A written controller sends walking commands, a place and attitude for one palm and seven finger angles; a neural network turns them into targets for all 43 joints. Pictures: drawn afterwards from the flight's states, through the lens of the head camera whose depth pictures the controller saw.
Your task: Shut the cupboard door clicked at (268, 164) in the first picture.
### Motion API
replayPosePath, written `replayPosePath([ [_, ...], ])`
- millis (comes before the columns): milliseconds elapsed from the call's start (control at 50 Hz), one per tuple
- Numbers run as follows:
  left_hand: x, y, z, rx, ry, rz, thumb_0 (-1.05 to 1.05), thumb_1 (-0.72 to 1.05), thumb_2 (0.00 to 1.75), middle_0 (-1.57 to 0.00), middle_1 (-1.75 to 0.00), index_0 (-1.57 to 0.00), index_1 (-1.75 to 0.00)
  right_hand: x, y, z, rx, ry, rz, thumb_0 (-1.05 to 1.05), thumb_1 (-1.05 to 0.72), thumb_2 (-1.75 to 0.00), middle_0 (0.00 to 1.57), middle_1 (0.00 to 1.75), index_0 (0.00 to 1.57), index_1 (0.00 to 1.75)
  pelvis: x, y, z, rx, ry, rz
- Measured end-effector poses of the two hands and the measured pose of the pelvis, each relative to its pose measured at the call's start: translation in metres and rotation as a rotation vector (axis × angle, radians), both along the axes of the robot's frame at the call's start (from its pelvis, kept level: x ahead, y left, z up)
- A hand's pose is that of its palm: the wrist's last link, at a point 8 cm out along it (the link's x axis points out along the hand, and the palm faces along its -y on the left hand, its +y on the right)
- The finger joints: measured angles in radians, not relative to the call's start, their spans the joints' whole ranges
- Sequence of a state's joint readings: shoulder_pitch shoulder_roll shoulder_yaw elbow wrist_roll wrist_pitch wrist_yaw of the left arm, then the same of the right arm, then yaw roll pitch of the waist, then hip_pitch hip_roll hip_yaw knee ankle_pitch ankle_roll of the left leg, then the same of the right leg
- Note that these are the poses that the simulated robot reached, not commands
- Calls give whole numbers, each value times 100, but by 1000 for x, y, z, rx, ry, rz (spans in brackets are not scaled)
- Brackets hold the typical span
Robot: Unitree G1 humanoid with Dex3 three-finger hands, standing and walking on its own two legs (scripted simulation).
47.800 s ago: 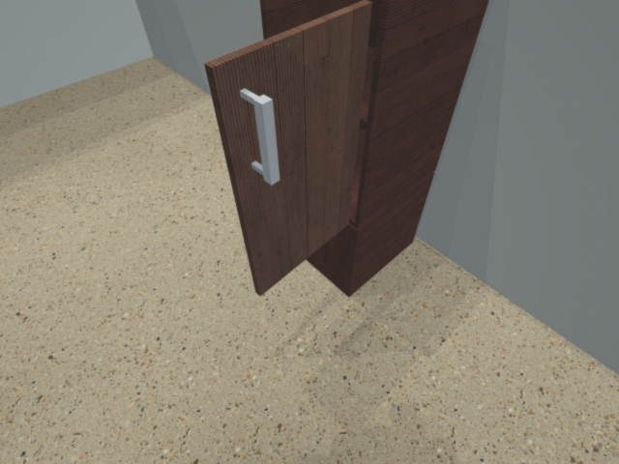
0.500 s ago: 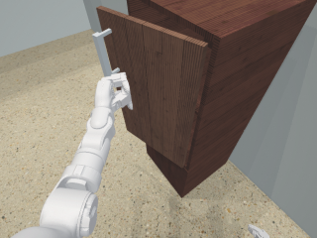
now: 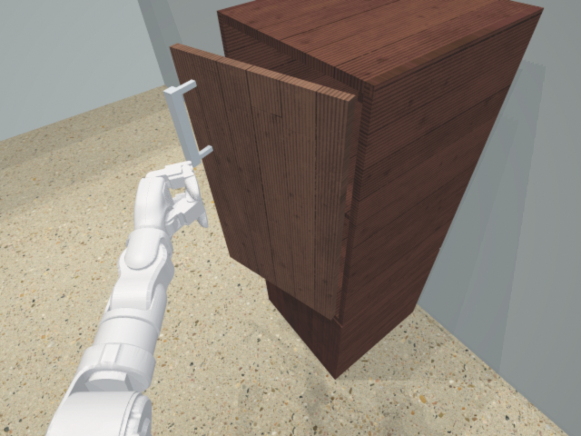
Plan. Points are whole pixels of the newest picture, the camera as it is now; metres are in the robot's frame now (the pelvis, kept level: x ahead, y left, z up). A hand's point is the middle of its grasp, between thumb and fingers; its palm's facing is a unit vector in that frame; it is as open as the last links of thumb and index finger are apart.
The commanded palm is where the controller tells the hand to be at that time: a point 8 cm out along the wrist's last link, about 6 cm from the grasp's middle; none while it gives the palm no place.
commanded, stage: draw the hand back to the body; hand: left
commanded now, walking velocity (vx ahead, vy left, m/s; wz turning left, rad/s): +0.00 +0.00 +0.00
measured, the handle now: (191, 125) +0.61 +0.19 +0.13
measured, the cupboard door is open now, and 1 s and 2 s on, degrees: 16 16 16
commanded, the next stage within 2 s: step back with the hand held close in 1.32 s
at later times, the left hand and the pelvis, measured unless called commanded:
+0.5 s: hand (107, 282) +0.26 +0.22 +0.14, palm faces +0.27 -0.93 -0.24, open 3.3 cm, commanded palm +0.23 +0.26 +0.17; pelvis +0.00 +0.01 +0.01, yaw +3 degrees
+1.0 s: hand out of the picture +0.18 +0.30 +0.17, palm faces +0.50 -0.75 -0.43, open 6.6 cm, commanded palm +0.14 +0.33 +0.18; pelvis +0.01 +0.03 +0.01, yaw +2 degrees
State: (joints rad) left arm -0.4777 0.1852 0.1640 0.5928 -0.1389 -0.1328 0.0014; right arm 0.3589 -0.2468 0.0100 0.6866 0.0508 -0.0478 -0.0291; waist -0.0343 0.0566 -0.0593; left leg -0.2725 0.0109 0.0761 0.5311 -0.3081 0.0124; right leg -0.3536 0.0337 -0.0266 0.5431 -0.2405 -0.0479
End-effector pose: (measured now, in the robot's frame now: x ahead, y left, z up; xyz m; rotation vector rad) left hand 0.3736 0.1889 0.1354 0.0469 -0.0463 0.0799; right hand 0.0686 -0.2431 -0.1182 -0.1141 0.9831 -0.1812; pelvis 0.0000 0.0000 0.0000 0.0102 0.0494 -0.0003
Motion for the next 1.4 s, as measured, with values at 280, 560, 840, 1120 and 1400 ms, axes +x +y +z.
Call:
replayPosePath([
  [280,-76,31,25,27,-26,-1,2,90,90,-127,-146,-126,-146,112,21,52,-33,-338,124,1,-91,-90,20,30,20,30,-2,6,5,-6,-92,35],
  [560,-156,83,27,249,-66,235,2,89,90,-96,-112,-95,-112,134,65,53,4,-305,249,1,-90,-90,20,30,20,30,4,14,11,-14,-132,52],
  [840,-200,122,39,372,-50,342,2,89,90,-58,-70,-58,-70,108,56,35,1,-206,170,1,-90,-90,20,30,20,30,14,23,11,-19,-130,36],
  [1120,-246,147,49,418,-85,486,2,89,90,-26,-36,-26,-36,123,53,48,-46,-295,203,1,-91,-90,20,30,20,30,5,28,10,-19,-142,54],
  [1400,-238,138,52,426,-102,435,2,89,90,-21,-30,-21,-30,115,63,47,-16,-299,203,1,-90,-90,20,30,20,30,4,24,10,-19,-145,43],
])
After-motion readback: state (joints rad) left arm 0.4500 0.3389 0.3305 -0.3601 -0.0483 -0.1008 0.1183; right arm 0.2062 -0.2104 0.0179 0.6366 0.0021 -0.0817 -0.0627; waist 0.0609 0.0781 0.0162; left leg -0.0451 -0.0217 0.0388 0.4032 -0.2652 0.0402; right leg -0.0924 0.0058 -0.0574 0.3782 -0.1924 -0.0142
